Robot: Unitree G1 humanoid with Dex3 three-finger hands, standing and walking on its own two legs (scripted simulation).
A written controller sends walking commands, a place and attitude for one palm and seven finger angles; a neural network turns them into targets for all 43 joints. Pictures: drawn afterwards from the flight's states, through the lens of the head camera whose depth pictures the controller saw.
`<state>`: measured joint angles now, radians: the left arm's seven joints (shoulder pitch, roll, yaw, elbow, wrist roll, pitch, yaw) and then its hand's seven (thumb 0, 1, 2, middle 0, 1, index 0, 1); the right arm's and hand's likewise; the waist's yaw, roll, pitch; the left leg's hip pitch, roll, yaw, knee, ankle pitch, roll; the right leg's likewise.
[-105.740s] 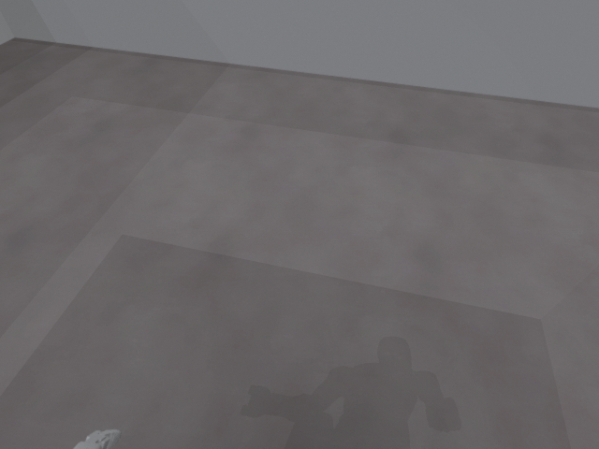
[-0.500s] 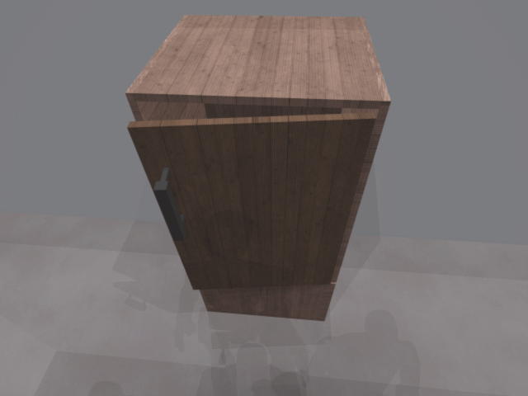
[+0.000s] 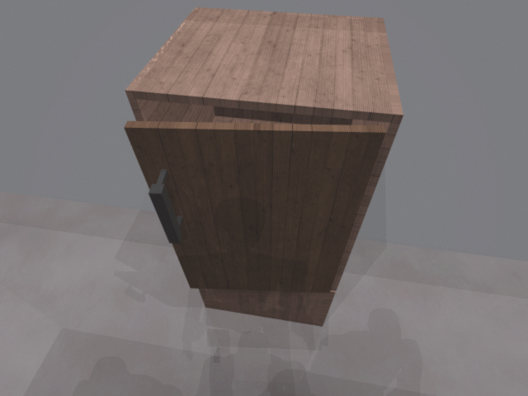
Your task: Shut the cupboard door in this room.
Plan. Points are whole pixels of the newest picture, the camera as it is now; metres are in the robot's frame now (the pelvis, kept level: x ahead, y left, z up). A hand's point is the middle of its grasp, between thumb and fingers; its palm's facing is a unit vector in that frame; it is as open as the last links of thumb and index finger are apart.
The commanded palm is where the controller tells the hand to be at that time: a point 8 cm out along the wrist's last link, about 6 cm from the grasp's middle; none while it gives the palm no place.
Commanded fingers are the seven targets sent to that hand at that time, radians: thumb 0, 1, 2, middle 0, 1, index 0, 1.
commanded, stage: come to a stop and stand still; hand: left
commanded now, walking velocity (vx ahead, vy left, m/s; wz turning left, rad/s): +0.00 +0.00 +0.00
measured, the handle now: (169, 207) +0.44 +0.22 -0.01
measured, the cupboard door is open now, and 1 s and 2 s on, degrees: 7 7 7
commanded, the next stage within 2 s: look again from close up in 0.12 s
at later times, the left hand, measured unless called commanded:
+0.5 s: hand out of the picture +0.00 +0.15 -0.17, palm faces +0.03 -0.98 -0.20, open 7.4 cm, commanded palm none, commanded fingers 0.00 0.90 0.90 -0.20 -0.30 -0.20 -0.30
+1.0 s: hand (147, 381) +0.15 +0.19 -0.05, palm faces +0.20 -0.96 -0.18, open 7.0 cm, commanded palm +0.10 +0.20 -0.07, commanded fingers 0.00 0.90 0.90 -0.38 -0.50 -0.38 -0.50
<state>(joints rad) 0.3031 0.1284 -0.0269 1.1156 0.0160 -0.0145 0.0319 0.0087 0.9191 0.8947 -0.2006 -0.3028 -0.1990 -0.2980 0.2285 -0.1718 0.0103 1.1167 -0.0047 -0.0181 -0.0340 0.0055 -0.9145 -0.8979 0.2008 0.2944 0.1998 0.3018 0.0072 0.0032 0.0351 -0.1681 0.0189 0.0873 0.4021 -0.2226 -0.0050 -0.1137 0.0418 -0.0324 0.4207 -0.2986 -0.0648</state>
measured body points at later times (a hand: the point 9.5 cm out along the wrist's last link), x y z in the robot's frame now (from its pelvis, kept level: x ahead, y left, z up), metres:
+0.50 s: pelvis +0.01 -0.01 +0.00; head +0.02 -0.02 +0.45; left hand +0.00 +0.20 -0.16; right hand +0.01 -0.23 -0.17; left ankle -0.01 +0.12 -0.74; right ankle -0.05 -0.07 -0.74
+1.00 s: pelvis -0.02 +0.01 -0.03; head +0.00 -0.02 +0.42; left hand +0.14 +0.24 -0.04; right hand +0.08 -0.26 -0.15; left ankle -0.01 +0.12 -0.74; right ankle -0.04 -0.07 -0.74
